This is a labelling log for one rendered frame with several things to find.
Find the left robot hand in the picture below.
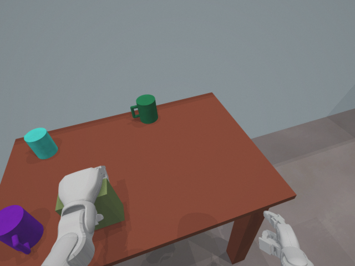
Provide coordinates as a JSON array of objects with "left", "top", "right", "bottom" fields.
[{"left": 58, "top": 166, "right": 109, "bottom": 225}]

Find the right robot hand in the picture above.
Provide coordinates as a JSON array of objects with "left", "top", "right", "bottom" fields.
[{"left": 258, "top": 211, "right": 300, "bottom": 259}]

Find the robot left forearm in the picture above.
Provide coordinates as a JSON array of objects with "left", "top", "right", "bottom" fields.
[{"left": 41, "top": 201, "right": 96, "bottom": 266}]

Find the sponge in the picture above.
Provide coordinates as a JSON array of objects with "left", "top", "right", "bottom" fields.
[{"left": 55, "top": 178, "right": 125, "bottom": 230}]

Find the table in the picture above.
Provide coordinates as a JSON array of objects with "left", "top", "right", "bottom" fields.
[{"left": 0, "top": 93, "right": 297, "bottom": 266}]

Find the robot right forearm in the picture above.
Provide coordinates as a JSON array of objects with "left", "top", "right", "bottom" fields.
[{"left": 280, "top": 247, "right": 314, "bottom": 266}]

